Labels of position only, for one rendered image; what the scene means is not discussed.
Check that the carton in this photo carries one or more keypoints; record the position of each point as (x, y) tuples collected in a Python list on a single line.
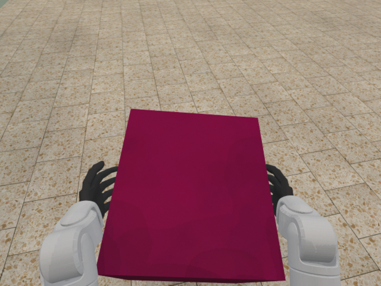
[(191, 202)]

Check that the robot right forearm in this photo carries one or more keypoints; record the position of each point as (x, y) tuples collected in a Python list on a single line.
[(313, 255)]

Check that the left robot hand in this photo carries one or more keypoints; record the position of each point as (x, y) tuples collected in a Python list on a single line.
[(92, 187)]

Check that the robot left forearm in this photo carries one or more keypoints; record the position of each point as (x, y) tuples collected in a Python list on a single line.
[(67, 256)]

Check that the right robot hand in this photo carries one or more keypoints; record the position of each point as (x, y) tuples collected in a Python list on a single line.
[(280, 187)]

